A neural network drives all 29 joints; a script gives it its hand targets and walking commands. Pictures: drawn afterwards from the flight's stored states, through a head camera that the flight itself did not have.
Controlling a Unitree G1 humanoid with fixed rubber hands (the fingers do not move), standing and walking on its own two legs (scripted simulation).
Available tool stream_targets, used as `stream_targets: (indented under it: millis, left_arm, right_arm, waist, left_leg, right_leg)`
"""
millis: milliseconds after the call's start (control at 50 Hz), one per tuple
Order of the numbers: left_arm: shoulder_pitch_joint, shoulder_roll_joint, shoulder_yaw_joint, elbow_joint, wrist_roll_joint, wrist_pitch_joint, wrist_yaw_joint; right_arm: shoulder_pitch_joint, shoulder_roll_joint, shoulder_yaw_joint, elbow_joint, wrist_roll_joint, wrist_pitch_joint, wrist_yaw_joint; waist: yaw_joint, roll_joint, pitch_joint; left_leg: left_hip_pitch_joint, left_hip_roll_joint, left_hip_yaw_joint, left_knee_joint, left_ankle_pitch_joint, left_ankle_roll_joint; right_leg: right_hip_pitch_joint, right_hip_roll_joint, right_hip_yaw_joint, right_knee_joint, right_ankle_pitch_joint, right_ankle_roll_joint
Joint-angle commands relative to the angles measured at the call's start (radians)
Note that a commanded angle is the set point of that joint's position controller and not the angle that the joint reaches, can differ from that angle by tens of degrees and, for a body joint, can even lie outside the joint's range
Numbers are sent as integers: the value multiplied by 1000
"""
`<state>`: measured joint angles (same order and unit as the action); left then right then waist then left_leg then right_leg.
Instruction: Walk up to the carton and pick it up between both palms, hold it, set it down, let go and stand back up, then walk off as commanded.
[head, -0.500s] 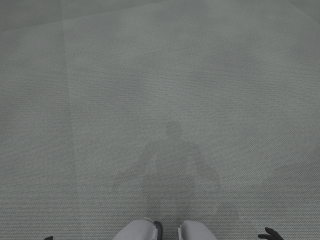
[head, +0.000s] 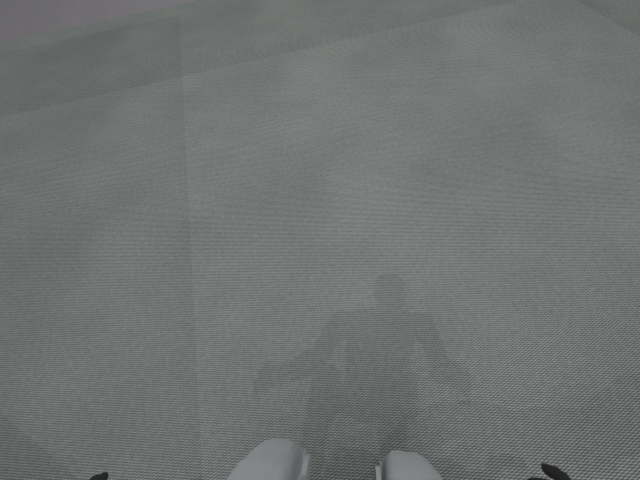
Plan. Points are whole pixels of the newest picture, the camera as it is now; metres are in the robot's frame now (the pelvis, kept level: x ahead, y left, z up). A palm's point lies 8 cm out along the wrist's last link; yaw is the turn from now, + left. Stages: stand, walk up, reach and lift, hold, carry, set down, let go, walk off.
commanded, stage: walk up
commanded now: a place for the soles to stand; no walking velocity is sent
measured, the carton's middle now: out of the picture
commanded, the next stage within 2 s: none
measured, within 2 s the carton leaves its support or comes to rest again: neither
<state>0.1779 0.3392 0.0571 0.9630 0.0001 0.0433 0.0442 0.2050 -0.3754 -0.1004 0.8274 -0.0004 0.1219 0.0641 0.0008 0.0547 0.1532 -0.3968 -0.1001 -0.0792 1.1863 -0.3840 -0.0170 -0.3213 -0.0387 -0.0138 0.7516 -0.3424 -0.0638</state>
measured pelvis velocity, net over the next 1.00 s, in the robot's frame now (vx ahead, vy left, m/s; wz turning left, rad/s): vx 0.04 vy -0.05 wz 0.15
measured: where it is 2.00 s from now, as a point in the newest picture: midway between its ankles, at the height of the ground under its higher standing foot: outside the picture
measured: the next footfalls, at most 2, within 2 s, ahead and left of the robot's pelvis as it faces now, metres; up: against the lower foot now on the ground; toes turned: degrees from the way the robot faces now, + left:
left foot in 0.22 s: +0.04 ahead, +0.21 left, +0.00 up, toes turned +0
right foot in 0.70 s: +0.06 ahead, -0.01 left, +0.00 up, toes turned +4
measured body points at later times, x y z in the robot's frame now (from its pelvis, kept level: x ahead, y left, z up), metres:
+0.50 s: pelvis +0.00 +0.08 +0.00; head +0.05 +0.10 +0.45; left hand +0.05 +0.38 -0.14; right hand +0.08 -0.23 -0.11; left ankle +0.00 +0.21 -0.72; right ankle -0.01 +0.00 -0.68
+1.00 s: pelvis +0.04 -0.05 +0.01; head +0.10 -0.06 +0.45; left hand +0.09 +0.27 -0.10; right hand +0.13 -0.35 -0.13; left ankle +0.03 +0.12 -0.70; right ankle +0.03 -0.03 -0.70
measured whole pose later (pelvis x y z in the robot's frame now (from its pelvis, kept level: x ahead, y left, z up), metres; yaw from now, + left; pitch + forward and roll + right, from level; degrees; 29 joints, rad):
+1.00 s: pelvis +0.04 -0.05 +0.01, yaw +9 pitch -2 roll +4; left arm 0.14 0.33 0.08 0.88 0.00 0.07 0.00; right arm 0.31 -0.37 -0.05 0.84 0.00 0.02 -0.02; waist 0.00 -0.03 0.15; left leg -0.31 -0.05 -0.07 0.71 -0.38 0.01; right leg -0.29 0.09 -0.15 0.76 -0.32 0.10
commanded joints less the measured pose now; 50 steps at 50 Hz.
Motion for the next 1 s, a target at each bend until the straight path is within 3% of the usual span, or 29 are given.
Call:
stream_targets:
  millis: [0, 60, 100, 140, 160, 180, 200, 220, 240, 280, 320, 420, 520, 580, 620, 660, 680, 700, 720, 740, 780, 820, 840, 860, 880, 900, 940, 960, 980]
  left_arm:
    - [-96, 365, 107, -148, 26, -49, -8]
    - [-111, 367, 108, -153, 33, -43, -14]
    - [-168, 388, 111, -153, 39, -42, -13]
    - [-191, 373, 100, -155, 41, -34, -24]
    - [-213, 359, 101, -158, 36, -26, -30]
    - [-198, 293, 93, -157, 28, -13, -28]
    - [-179, 203, 62, -186, 9, -3, -26]
    - [-163, 233, 60, -175, -10, 6, -20]
    - [-131, 252, 68, -169, 4, -1, -22]
    - [-114, 273, 78, -148, -3, -11, -30]
    - [-98, 249, 76, -137, -1, -2, -45]
    - [-143, 244, 62, -187, 11, -3, -56]
    - [-136, 220, 62, -188, 12, -16, -55]
    - [-136, 221, 68, -205, 5, -25, -58]
    - [-84, 210, 71, -203, 4, -35, -55]
    - [66, 218, 86, -142, 6, -49, -52]
    - [113, 297, 103, -121, 10, -55, -46]
    - [68, 307, 87, -146, -3, -53, -47]
    - [4, 283, 83, -159, 0, -49, -40]
    - [8, 292, 90, -163, -1, -46, -33]
    - [-64, 272, 89, -169, -4, -42, -24]
    - [-112, 230, 92, -183, -12, -28, -23]
    - [-145, 232, 95, -201, -7, -17, -25]
    - [-172, 228, 100, -218, -3, -6, -28]
    - [-180, 231, 102, -231, -5, 0, -25]
    - [-242, 225, 102, -259, 1, 8, -23]
    - [-412, 232, 101, -294, 3, 12, -19]
    - [-443, 200, 104, -301, -12, 13, -13]
    - [-285, 107, 74, -291, -29, 8, -10]
  right_arm:
    - [87, -236, -57, -52, -61, -25, -5]
    - [76, -223, -54, -44, -57, -37, 4]
    - [106, -207, -51, -29, -58, -40, 4]
    - [184, -196, -58, 0, -45, -56, -1]
    - [278, -194, -59, 53, -45, -62, -11]
    - [316, -225, -70, 65, -58, -66, -17]
    - [259, -288, -68, 33, -74, -69, -39]
    - [84, -290, -57, -33, -70, -66, -40]
    - [-22, -348, -65, -71, -53, -75, -42]
    - [-50, -333, -57, -71, -45, -90, -51]
    - [32, -280, -37, -53, -45, -109, -60]
    - [102, -271, -23, -52, -24, -133, -93]
    - [136, -277, -21, -44, -24, -147, -105]
    - [104, -294, -20, -43, -22, -147, -111]
    - [23, -298, -18, -49, -31, -147, -112]
    - [-65, -248, -4, -66, -13, -137, -113]
    - [5, -128, 35, -56, -7, -132, -109]
    - [53, -156, 32, -54, -24, -120, -121]
    - [105, -184, 23, -18, -36, -115, -127]
    - [111, -197, 9, -8, -40, -116, -123]
    - [113, -189, 6, 7, -33, -110, -109]
    - [242, -182, -8, 36, -37, -101, -101]
    - [311, -171, -7, 47, -41, -97, -102]
    - [331, -182, -9, 49, -45, -92, -108]
    - [339, -184, -12, 50, -49, -86, -102]
    - [401, -205, -26, 52, -46, -83, -104]
    - [631, -221, -57, 104, -34, -82, -111]
    - [632, -186, -60, 105, -33, -83, -114]
    - [309, -124, -37, 28, -49, -82, -128]
  waist:
    - [-18, -274, -112]
    - [-13, -323, -103]
    - [-57, -306, -123]
    - [-79, -303, -150]
    - [-121, -217, -183]
    - [-135, 10, -166]
    - [-101, 312, -75]
    - [-31, 196, -2]
    - [-10, 169, 55]
    - [1, 154, 12]
    - [-7, 129, -68]
    - [-29, 46, -137]
    - [-28, 48, -186]
    - [-13, 60, -160]
    - [22, 176, -166]
    - [113, 64, -205]
    - [111, -297, -291]
    - [71, -273, -244]
    - [21, -145, -239]
    - [32, -153, -223]
    - [19, -182, -195]
    - [-25, -384, -190]
    - [-35, -489, -239]
    - [-48, -487, -220]
    - [-49, -431, -232]
    - [-104, -364, -243]
    - [-291, -228, -277]
    - [-359, 66, -276]
    - [-175, 441, -222]
  left_leg:
    - [-145, 106, 17, 0, -88, -36]
    - [-88, 128, 47, -176, -138, -33]
    - [54, 185, 51, -339, -97, 1]
    - [164, 151, 84, -501, -28, 21]
    - [307, 145, 70, -626, 32, 32]
    - [346, 109, -26, -733, 13, 46]
    - [187, 282, -415, -937, -58, 82]
    - [18, 327, -634, -1072, -198, 86]
    - [-58, 373, -656, -1075, -163, 126]
    - [-10, 310, -618, -1004, -2, 164]
    - [141, 261, -571, -925, 167, 99]
    - [345, 330, -639, -862, 393, 163]
    - [390, 398, -660, -775, 642, 259]
    - [287, 371, -592, -724, 700, 240]
    - [208, 355, -549, -665, 702, 216]
    - [-36, 249, -355, -500, 586, 108]
    - [-216, 51, -75, -179, 104, 34]
    - [-345, -25, -5, -115, -223, 18]
    - [-295, 34, -30, -93, -185, 19]
    - [-268, 33, -46, -51, -143, 32]
    - [-250, 61, -44, -45, -62, 39]
    - [-128, 22, 117, -124, -107, 35]
    - [-53, 5, 153, -174, -156, 14]
    - [-58, 2, 202, -191, -178, 3]
    - [-43, 20, 205, -214, -180, -1]
    - [59, 37, 245, -344, -155, 6]
    - [369, 83, 250, -721, 33, 71]
    - [452, 99, 168, -909, 358, 161]
    - [364, 204, -181, -870, 526, 239]
  right_leg:
    - [57, -328, 305, -499, -270, -167]
    - [27, -313, 221, -458, -228, -169]
    - [-35, -323, 186, -423, -195, -145]
    - [-64, -258, 104, -343, -171, -112]
    - [-116, -215, 34, -152, -131, -71]
    - [-214, -131, -37, 100, -181, -17]
    - [-345, 28, -118, 359, -285, 57]
    - [-327, 62, -2, 405, -228, 53]
    - [-282, 63, 53, 422, -218, 42]
    - [-213, 43, 90, 406, -172, 48]
    - [-219, 53, 97, 379, -132, 54]
    - [-294, 41, 134, 330, -126, 48]
    - [-267, 45, 138, 229, -165, 42]
    - [-166, 29, 133, 148, -140, 21]
    - [-89, 9, 152, 23, -125, -4]
    - [295, -38, 182, -315, 113, -28]
    - [490, -273, 338, -383, 380, -4]
    - [490, -388, 450, -394, 572, 14]
    - [400, -391, 391, -400, 517, 26]
    - [355, -370, 368, -415, 499, 129]
    - [346, -271, 246, -440, 506, 239]
    - [353, -141, -3, -468, 914, 466]
    - [357, -95, -71, -461, 981, 483]
    - [356, -52, -126, -446, 1032, 467]
    - [367, -92, -106, -401, 1047, 425]
    - [298, -75, -114, -350, 1112, 417]
    - [109, 12, -155, 62, 1202, 349]
    - [0, 99, -140, 542, 881, 268]
    - [-187, 142, 35, 805, -198, 143]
